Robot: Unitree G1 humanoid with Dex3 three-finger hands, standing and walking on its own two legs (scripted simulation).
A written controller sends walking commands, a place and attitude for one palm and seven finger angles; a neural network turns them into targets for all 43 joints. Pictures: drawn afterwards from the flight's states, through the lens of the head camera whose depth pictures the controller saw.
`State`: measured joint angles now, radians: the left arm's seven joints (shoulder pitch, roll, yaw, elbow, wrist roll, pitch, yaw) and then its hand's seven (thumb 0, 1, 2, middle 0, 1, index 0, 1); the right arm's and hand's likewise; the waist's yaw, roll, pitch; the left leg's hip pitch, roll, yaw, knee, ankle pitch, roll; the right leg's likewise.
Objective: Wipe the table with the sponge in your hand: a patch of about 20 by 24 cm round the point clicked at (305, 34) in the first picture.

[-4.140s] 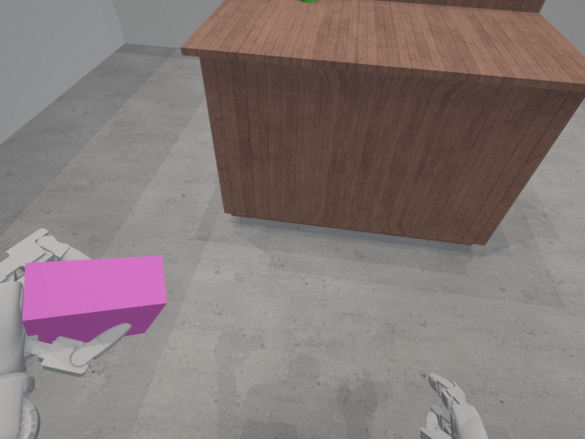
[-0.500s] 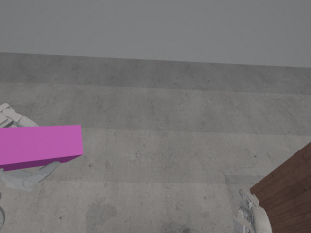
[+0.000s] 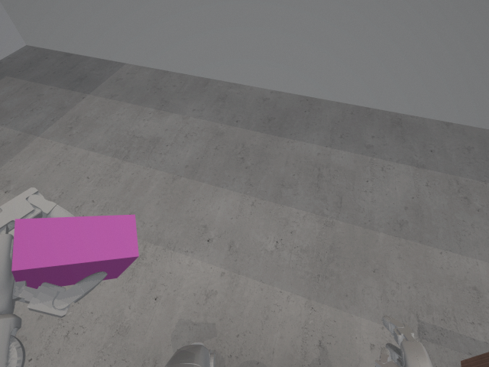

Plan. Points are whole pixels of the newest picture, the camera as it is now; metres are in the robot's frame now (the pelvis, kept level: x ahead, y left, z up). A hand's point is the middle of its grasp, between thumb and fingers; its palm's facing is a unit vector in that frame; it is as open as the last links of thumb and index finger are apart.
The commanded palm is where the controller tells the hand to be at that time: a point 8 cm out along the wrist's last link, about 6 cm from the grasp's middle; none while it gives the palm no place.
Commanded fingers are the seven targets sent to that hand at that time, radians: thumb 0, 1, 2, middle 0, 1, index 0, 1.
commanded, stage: walk to a spot facing it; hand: left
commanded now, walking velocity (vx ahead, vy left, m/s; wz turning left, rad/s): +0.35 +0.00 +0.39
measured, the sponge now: (92, 252) +0.22 +0.20 +0.15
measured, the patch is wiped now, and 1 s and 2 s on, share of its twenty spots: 0.00 0.00 0.00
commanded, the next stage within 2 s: turn to face it in 0.72 s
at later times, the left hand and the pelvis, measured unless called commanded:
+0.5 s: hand (40, 215) +0.26 +0.27 +0.17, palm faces +0.54 -0.70 -0.48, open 9.3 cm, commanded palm +0.21 +0.30 +0.17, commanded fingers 0.00 0.10 1.30 -1.20 -1.60 -1.20 -1.60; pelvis +0.09 +0.00 -0.02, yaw +8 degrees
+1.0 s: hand (19, 177) +0.32 +0.33 +0.17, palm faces +0.63 -0.67 -0.40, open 9.3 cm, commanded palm +0.25 +0.35 +0.17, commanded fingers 0.00 0.10 1.30 -1.20 -1.60 -1.20 -1.60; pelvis +0.17 +0.04 -0.01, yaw +16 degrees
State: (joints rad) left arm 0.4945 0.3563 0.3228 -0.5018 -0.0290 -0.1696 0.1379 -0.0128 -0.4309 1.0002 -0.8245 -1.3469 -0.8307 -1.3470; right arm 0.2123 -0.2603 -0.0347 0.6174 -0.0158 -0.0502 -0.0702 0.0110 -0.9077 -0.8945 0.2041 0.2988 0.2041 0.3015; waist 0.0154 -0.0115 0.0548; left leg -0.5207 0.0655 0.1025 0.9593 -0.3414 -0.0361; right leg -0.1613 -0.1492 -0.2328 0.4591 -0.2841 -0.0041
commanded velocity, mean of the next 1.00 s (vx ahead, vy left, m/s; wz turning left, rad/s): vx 0.23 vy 0.00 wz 0.16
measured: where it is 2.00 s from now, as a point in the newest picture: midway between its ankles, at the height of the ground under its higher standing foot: outside the picture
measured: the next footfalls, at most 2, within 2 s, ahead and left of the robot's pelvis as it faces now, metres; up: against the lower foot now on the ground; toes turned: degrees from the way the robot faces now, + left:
left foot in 0.14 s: +0.10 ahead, +0.15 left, +0.00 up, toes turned +12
right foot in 0.50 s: +0.19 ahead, -0.12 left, +0.00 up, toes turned -2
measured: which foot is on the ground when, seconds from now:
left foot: up 0.00-0.12, down 0.14-0.50, up 0.52-0.80, down 0.82-1.00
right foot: down 0.00-0.14, up 0.16-0.48, down 0.50-0.82, up 0.84-1.00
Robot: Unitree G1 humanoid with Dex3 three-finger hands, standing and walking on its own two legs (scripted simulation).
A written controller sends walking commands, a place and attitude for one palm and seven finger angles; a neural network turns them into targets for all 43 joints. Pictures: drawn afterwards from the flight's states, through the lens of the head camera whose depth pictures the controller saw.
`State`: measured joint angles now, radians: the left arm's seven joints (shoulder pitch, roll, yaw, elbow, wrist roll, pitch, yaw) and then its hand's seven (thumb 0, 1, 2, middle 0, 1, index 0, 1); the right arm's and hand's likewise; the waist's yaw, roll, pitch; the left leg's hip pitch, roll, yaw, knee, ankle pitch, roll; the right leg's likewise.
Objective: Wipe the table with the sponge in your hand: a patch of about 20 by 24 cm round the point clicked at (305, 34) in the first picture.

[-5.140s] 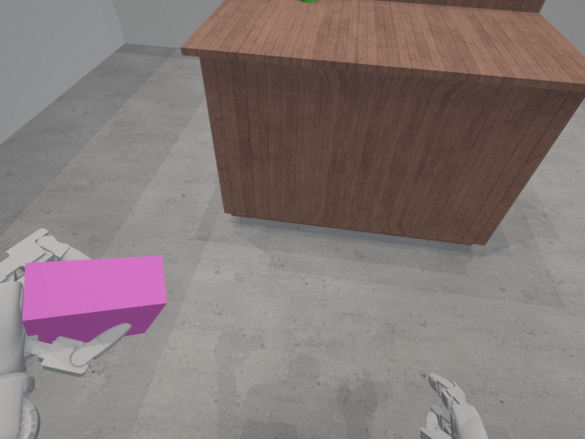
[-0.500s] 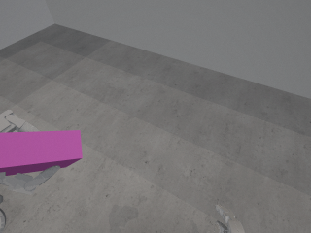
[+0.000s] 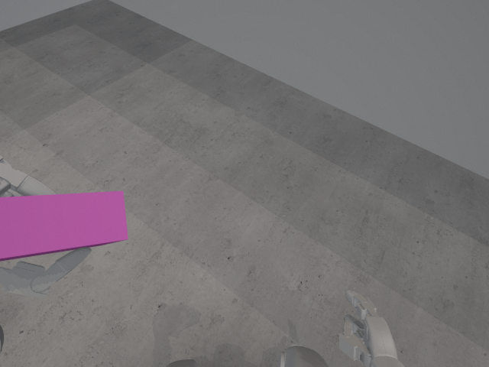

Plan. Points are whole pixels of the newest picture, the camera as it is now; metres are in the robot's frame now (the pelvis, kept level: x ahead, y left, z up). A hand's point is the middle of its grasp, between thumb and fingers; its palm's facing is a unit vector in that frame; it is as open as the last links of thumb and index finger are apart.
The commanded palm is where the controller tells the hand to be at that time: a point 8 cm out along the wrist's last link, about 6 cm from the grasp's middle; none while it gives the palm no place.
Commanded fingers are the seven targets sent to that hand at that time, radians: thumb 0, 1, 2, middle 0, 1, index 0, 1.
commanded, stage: turn to face it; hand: left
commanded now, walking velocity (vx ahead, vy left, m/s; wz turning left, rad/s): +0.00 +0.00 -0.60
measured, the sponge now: (73, 226) +0.23 +0.22 +0.17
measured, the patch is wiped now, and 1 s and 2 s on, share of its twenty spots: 0.00 0.00 0.00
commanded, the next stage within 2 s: none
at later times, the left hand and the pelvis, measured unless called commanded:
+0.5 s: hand (184, 192) +0.28 +0.11 +0.19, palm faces +0.11 -0.86 -0.50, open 9.3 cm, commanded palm +0.24 +0.17 +0.18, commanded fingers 0.00 0.10 1.30 -1.20 -1.60 -1.20 -1.60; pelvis +0.01 -0.06 +0.00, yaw -15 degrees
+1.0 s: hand (270, 220) +0.26 +0.00 +0.17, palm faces -0.13 -0.85 -0.51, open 9.3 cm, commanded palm +0.23 +0.09 +0.18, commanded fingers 0.00 0.10 1.30 -1.20 -1.60 -1.20 -1.60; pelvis -0.06 -0.06 -0.01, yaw -33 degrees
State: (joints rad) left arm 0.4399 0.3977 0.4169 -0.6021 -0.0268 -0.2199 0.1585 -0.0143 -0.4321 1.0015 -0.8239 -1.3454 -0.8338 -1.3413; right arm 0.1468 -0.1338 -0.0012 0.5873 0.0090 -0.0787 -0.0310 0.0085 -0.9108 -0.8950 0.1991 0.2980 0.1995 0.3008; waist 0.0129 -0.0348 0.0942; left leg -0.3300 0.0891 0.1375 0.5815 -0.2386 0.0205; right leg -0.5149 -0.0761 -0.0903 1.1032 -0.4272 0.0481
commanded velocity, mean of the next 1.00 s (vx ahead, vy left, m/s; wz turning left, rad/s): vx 0.00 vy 0.00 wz -0.60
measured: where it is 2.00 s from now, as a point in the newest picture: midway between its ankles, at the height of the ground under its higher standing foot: outside the picture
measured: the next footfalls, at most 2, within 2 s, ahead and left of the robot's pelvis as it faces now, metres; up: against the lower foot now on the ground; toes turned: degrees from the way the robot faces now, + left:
right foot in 0.22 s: +0.09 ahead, -0.13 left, +0.00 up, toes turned -13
left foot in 0.66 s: +0.07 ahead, +0.09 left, +0.00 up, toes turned -16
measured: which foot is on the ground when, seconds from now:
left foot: down 0.00-0.22, up 0.24-0.64, down 0.66-0.98, up 1.00-1.00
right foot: up 0.00-0.20, down 0.22-0.68, up 0.70-0.94, down 0.96-1.00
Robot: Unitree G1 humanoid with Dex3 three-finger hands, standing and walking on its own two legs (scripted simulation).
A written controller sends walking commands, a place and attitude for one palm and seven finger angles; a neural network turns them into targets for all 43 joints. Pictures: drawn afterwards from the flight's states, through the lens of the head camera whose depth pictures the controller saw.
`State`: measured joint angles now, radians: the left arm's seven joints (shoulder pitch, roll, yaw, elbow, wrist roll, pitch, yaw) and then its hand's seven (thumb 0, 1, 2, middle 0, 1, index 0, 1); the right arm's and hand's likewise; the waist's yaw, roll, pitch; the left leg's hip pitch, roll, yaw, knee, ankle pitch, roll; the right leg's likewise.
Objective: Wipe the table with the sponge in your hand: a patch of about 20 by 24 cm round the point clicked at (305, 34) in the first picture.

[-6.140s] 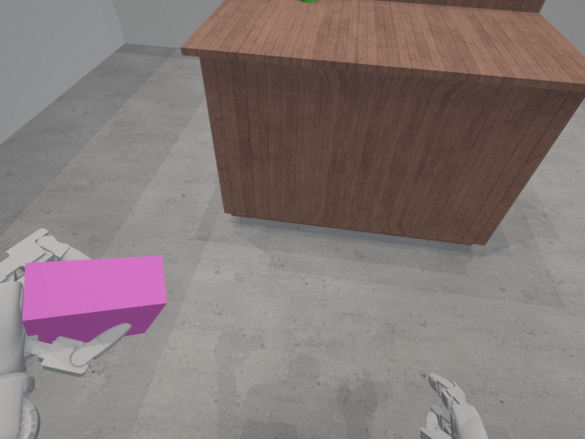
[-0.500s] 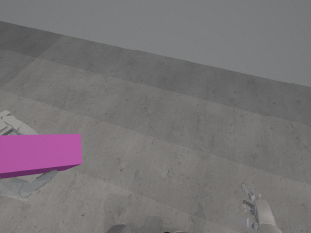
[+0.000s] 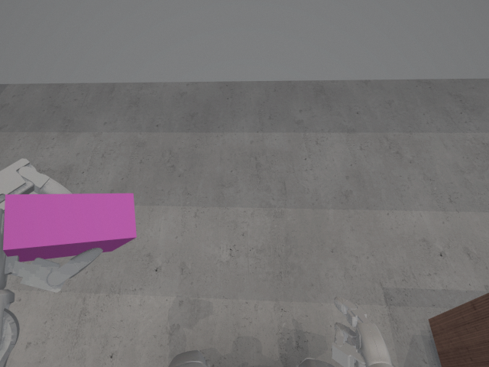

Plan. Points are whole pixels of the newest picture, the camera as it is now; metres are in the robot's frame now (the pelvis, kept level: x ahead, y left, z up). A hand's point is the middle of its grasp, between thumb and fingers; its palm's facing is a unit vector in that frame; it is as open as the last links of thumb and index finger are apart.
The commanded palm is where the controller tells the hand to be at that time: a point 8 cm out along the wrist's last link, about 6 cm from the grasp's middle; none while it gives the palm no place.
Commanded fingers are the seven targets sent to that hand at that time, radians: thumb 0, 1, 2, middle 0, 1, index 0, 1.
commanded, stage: turn to face it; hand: left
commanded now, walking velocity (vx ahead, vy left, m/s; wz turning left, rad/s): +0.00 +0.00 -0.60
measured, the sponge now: (87, 228) +0.25 +0.21 +0.16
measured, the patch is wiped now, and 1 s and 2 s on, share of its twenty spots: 0.00 0.00 0.00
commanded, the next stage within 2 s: none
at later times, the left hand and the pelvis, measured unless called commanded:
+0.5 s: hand (100, 257) +0.20 +0.16 +0.19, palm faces +0.17 -0.89 -0.42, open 9.3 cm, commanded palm +0.17 +0.21 +0.20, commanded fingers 0.00 0.10 1.30 -1.20 -1.60 -1.20 -1.60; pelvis -0.07 -0.01 +0.01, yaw -18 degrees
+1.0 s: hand (241, 309) +0.16 +0.02 +0.19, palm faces -0.16 -0.83 -0.53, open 9.3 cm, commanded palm +0.14 +0.08 +0.20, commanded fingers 0.00 0.10 1.30 -1.20 -1.60 -1.20 -1.60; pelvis -0.15 -0.06 +0.01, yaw -35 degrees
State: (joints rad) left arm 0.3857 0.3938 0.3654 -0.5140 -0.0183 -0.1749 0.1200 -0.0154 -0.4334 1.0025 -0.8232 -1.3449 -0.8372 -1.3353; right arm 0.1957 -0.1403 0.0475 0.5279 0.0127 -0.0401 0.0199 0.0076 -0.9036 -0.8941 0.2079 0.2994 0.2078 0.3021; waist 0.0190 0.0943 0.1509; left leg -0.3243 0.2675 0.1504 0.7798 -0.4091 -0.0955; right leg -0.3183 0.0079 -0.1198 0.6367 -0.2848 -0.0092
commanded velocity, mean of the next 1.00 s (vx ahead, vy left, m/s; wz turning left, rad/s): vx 0.00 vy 0.00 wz -0.60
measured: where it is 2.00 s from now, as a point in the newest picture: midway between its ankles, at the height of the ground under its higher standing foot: outside the picture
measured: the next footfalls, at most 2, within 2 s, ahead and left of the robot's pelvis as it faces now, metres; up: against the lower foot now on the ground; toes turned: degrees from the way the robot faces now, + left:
left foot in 0.36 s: +0.02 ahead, +0.12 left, +0.00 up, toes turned -7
right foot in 0.66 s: -0.09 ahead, -0.17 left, +0.00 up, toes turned -30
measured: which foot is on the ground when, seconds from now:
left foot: up 0.00-0.34, down 0.36-0.66, up 0.68-1.00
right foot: down 0.00-0.38, up 0.40-0.64, down 0.66-1.00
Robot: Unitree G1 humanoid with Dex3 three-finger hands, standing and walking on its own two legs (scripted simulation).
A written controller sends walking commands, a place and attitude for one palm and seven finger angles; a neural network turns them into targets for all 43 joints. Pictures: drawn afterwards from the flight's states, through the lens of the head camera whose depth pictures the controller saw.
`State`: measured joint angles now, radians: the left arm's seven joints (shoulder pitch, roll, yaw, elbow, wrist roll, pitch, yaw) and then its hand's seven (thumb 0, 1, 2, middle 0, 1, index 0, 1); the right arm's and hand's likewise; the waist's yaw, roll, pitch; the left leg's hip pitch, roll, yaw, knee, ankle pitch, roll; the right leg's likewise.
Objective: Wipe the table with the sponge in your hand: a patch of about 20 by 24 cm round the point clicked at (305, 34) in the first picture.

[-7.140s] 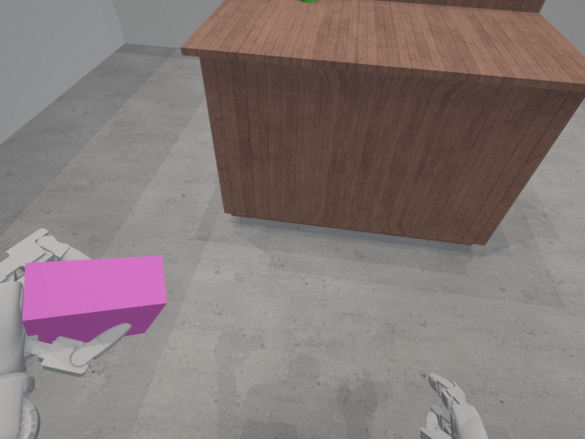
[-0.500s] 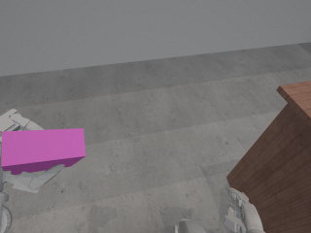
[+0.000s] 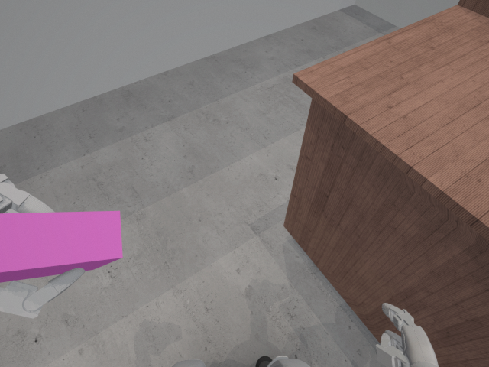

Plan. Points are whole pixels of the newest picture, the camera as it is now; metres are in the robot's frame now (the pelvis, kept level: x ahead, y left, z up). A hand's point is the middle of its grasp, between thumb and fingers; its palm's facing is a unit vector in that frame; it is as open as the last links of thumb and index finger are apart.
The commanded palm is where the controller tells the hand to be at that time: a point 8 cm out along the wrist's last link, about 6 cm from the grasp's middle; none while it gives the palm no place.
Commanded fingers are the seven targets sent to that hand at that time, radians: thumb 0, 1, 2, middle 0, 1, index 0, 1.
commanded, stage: turn to face it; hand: left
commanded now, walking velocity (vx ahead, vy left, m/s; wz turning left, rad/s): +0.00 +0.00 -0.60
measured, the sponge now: (68, 246) +0.23 +0.21 +0.16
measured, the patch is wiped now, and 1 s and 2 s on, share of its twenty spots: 0.00 0.00 0.00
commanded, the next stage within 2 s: none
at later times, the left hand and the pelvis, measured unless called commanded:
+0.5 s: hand (170, 269) +0.20 +0.09 +0.17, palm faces +0.05 -0.85 -0.53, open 9.3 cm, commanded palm +0.16 +0.16 +0.18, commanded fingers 0.00 0.10 1.30 -1.20 -1.60 -1.20 -1.60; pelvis -0.08 -0.05 +0.00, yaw -18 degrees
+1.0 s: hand (268, 326) +0.15 -0.01 +0.16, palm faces -0.11 -0.87 -0.48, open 9.3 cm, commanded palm +0.12 +0.06 +0.18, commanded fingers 0.00 0.10 1.30 -1.20 -1.60 -1.20 -1.60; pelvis -0.17 -0.07 -0.02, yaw -35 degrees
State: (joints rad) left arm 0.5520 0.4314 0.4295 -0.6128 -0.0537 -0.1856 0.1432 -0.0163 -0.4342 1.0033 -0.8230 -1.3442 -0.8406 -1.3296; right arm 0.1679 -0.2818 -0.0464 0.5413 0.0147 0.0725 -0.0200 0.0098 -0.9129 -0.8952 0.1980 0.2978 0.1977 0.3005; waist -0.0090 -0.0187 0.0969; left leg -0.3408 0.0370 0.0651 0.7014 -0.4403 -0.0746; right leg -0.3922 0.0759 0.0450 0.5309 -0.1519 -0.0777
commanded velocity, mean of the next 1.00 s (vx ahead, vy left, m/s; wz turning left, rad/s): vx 0.00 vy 0.00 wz -0.60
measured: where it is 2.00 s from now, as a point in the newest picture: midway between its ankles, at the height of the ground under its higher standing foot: outside the picture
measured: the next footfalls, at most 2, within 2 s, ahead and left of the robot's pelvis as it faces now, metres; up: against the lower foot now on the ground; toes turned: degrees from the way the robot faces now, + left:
left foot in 0.04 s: +0.04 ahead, +0.14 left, +0.00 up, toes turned +3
right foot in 0.30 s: +0.02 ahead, -0.15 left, +0.00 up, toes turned -18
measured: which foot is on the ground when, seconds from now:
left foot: up 0.00-0.02, down 0.04-0.30, up 0.32-0.68, down 0.70-0.94, up 0.96-1.00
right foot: down 0.00-0.06, up 0.08-0.28, down 0.30-0.72, up 0.74-0.92, down 0.94-1.00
